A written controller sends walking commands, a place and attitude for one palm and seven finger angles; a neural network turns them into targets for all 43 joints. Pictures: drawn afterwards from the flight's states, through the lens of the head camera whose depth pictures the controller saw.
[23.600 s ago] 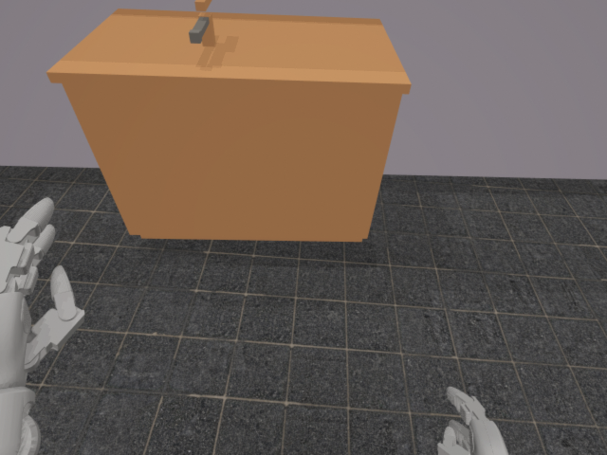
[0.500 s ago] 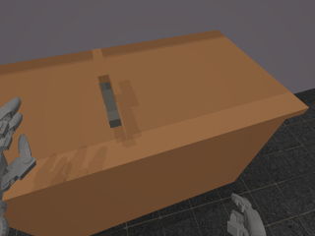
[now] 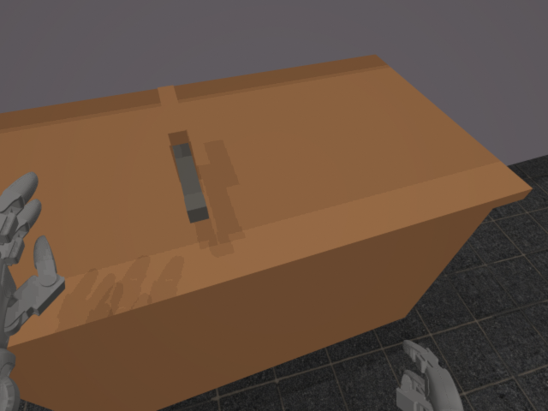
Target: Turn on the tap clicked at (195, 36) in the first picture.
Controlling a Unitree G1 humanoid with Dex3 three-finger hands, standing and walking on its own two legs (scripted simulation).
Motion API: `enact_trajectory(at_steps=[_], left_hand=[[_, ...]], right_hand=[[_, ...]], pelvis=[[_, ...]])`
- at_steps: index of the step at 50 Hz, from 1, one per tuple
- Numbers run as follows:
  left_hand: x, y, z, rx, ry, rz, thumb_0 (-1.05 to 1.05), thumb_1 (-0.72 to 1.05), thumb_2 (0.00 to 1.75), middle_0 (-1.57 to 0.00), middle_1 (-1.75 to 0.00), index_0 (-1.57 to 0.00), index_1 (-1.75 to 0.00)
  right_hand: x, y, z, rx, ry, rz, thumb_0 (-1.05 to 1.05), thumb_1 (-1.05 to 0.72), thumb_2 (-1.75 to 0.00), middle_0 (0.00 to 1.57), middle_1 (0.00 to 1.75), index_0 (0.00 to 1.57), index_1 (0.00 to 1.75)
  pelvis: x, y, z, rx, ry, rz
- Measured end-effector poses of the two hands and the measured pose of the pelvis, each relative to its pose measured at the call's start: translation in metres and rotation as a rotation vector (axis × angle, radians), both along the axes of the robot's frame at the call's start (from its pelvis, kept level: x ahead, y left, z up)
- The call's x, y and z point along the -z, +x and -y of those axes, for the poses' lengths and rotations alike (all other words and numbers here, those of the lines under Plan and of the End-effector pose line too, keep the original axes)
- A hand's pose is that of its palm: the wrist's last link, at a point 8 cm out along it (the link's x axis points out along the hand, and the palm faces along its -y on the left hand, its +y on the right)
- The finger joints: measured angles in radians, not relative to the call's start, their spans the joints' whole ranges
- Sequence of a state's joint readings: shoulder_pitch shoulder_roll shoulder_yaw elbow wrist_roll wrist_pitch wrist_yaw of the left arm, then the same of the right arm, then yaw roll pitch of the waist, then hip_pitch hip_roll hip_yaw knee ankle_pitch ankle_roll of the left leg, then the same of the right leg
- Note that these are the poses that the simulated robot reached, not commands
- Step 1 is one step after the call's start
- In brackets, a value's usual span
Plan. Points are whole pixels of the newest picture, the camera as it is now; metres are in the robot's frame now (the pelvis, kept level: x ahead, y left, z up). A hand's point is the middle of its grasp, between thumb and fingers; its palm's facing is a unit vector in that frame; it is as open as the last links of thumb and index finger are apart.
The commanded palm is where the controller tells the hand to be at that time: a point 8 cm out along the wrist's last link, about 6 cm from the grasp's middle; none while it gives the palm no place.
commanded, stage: shuffle to correct the standing spot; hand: left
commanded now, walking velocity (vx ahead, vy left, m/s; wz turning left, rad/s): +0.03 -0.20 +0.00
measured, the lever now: (196, 208) +0.37 +0.14 +0.10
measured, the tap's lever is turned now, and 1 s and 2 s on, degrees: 0 0 0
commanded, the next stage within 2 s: come to a stop and stand still in 0.40 s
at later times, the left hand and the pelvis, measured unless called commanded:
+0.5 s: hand (55, 282) +0.21 +0.24 +0.16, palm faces +0.36 -0.86 -0.37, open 7.4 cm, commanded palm +0.16 +0.28 +0.18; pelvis +0.00 +0.00 +0.00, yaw +0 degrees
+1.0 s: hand out of the picture +0.20 +0.30 +0.17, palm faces +0.41 -0.82 -0.39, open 7.4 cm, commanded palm +0.14 +0.32 +0.18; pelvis -0.03 +0.05 +0.00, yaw -2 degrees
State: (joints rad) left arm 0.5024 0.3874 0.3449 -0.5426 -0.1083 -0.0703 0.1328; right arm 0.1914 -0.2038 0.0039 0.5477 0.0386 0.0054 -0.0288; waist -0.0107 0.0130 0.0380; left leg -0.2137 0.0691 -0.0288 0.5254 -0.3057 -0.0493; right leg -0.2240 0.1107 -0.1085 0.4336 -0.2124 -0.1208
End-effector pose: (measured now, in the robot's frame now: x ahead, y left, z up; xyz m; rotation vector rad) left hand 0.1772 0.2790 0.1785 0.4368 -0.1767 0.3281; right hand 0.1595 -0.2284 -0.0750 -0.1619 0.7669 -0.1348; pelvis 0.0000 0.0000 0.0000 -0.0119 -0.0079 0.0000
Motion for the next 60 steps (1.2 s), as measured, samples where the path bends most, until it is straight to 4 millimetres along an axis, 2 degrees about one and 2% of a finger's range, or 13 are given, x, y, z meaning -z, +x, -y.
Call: enact_trajectory(at_steps=[10,27,30,33,34,36,39,41,43,46,51,54,60], left_hand=[[-0.006,-0.002,-0.002,-0.007,0.021,0.013,0.01,0.89,0.90,-0.21,-0.30,-0.21,-0.31],[0.000,-0.002,-0.003,-0.011,-0.011,0.014,0.01,0.89,0.90,-0.21,-0.30,-0.21,-0.31],[-0.025,0.013,-0.028,-0.011,0.147,0.102,0.01,0.88,0.89,-0.21,-0.31,-0.22,-0.31],[-0.030,0.023,-0.049,-0.061,0.134,0.163,0.01,0.88,0.90,-0.21,-0.30,-0.22,-0.31],[-0.027,0.025,-0.048,-0.060,0.117,0.155,0.01,0.89,0.90,-0.21,-0.30,-0.21,-0.31],[-0.015,0.024,-0.033,-0.017,0.090,0.112,0.01,0.89,0.90,-0.20,-0.30,-0.21,-0.30],[0.004,0.013,-0.002,0.097,0.063,0.018,0.01,0.89,0.90,-0.20,-0.30,-0.20,-0.30],[0.011,0.004,0.005,0.149,0.052,-0.020,0.01,0.89,0.90,-0.20,-0.30,-0.21,-0.30],[0.013,-0.004,-0.003,0.148,0.057,-0.030,0.01,0.88,0.89,-0.21,-0.30,-0.22,-0.31],[0.007,-0.012,-0.029,0.074,0.070,0.010,0.01,0.88,0.89,-0.22,-0.31,-0.22,-0.31],[-0.007,-0.020,-0.068,-0.031,0.047,0.143,0.01,0.88,0.89,-0.21,-0.31,-0.22,-0.31],[-0.006,-0.021,-0.077,-0.039,0.003,0.160,0.01,0.89,0.90,-0.21,-0.30,-0.21,-0.31],[0.011,-0.015,-0.087,0.011,-0.040,0.112,0.01,0.89,0.90,-0.20,-0.30,-0.21,-0.31]], right_hand=[[0.000,0.000,-0.004,-0.012,0.006,0.006,0.01,-0.90,-0.90,0.20,0.30,0.20,0.30],[-0.002,0.001,-0.003,-0.011,-0.004,0.003,0.01,-0.90,-0.90,0.20,0.30,0.20,0.30],[-0.002,-0.006,-0.003,-0.043,-0.035,-0.001,0.01,-0.90,-0.90,0.20,0.30,0.20,0.30],[-0.004,-0.013,0.000,-0.050,-0.034,0.022,0.01,-0.90,-0.90,0.20,0.30,0.20,0.30],[-0.004,-0.015,0.001,-0.045,-0.029,0.039,0.01,-0.90,-0.90,0.20,0.30,0.20,0.30],[0.001,-0.019,0.003,-0.026,-0.012,0.071,0.01,-0.90,-0.90,0.20,0.30,0.20,0.30],[0.009,-0.026,0.000,0.009,0.009,0.082,0.01,-0.90,-0.90,0.20,0.30,0.20,0.30],[0.011,-0.032,-0.005,0.027,0.010,0.058,0.01,-0.90,-0.90,0.20,0.30,0.20,0.30],[0.009,-0.039,-0.013,0.032,0.002,0.025,0.01,-0.90,-0.90,0.20,0.30,0.20,0.30],[0.002,-0.043,-0.027,0.006,-0.022,0.008,0.01,-0.90,-0.90,0.20,0.30,0.20,0.30],[-0.002,-0.038,-0.051,-0.039,-0.045,0.037,0.01,-0.90,-0.90,0.20,0.30,0.20,0.30],[-0.010,-0.032,-0.067,-0.055,-0.040,0.076,0.01,-0.90,-0.90,0.20,0.30,0.20,0.30],[-0.026,-0.019,-0.096,-0.078,-0.034,0.143,0.01,-0.90,-0.90,0.20,0.30,0.20,0.30]], pelvis=[[-0.001,-0.002,-0.001,-0.002,0.000,-0.001],[-0.001,-0.001,-0.001,-0.003,-0.001,-0.002],[-0.001,-0.006,0.003,0.002,0.005,-0.003],[0.000,-0.013,-0.001,0.025,0.014,-0.002],[0.001,-0.015,-0.004,0.032,0.018,-0.002],[0.004,-0.017,-0.012,0.039,0.024,0.003],[0.007,-0.017,-0.022,0.036,0.017,0.010],[0.006,-0.018,-0.025,0.031,0.013,0.011],[0.003,-0.020,-0.026,0.031,0.018,0.006],[-0.001,-0.022,-0.031,0.037,0.021,0.000],[0.000,-0.026,-0.051,0.037,0.001,0.023],[-0.002,-0.026,-0.064,0.039,-0.003,0.032],[-0.004,-0.027,-0.084,0.039,-0.008,0.035]])
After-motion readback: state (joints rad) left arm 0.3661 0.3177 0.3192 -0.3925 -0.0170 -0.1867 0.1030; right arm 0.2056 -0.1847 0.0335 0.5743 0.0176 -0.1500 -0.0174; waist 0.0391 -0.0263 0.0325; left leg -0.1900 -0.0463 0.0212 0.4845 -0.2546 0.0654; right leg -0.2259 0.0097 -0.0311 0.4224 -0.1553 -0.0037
